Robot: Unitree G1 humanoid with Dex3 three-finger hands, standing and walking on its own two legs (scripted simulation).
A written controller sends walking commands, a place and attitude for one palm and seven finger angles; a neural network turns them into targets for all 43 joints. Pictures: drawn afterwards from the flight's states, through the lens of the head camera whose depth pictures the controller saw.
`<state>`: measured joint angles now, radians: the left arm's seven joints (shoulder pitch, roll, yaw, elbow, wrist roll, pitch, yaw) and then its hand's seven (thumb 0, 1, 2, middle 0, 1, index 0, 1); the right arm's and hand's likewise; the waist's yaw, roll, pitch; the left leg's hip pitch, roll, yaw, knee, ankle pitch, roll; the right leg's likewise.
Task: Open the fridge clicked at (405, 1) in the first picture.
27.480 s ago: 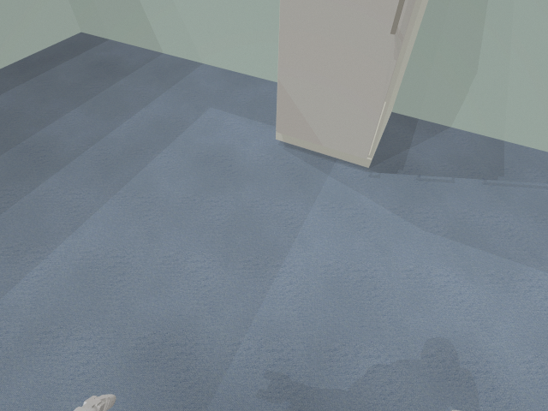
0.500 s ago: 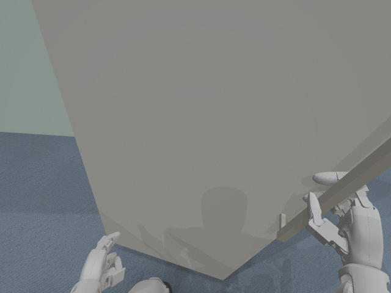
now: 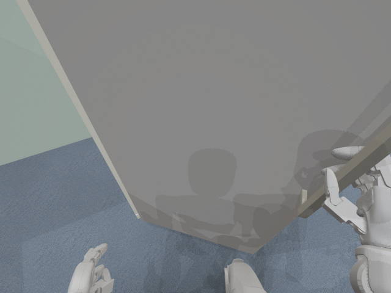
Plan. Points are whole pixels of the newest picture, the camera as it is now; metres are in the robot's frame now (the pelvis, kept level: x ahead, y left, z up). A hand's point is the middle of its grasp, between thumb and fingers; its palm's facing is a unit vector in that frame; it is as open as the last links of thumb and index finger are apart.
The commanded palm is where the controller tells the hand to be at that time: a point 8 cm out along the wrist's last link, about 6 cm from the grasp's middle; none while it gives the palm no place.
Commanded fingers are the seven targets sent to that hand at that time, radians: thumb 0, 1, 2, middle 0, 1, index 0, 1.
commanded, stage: walk backward, drawing the door open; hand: right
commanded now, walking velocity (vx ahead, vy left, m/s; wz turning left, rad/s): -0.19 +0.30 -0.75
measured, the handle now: (359, 151) +0.30 -0.21 +0.19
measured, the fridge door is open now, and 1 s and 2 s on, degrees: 41 64 56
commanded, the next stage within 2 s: stop walking and hold the door back in 0.42 s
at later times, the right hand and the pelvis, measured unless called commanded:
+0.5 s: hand out of the picture +0.12 -0.09 +0.14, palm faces +0.62 +0.71 -0.32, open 6.4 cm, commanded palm +0.06 -0.11 +0.15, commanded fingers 0.00 -0.90 -0.90 0.45 1.40 0.45 1.40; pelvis -0.06 +0.22 +0.00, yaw -21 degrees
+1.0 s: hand out of the picture +0.11 -0.07 +0.15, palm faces +0.64 +0.73 -0.21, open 5.6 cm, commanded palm +0.07 -0.13 +0.14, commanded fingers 0.00 -0.90 -0.90 0.45 1.40 0.45 1.40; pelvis -0.16 +0.30 +0.02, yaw -29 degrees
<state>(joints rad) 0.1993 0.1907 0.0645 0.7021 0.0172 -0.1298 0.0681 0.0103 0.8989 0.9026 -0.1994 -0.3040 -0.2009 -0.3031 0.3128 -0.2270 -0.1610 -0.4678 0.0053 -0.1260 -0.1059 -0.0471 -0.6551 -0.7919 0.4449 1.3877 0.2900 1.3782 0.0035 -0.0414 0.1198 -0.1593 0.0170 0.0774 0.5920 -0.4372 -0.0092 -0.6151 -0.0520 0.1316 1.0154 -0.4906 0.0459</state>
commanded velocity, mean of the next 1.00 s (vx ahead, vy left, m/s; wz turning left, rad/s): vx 0.03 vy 0.03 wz -0.38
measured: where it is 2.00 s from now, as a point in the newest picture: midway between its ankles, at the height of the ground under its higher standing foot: outside the picture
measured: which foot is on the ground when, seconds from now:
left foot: down 0.00-0.10, up 0.12-0.44, down 0.46-0.96, up 0.98-1.00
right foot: up 0.00-0.10, down 0.12-0.46, up 0.48-0.92, down 0.94-1.00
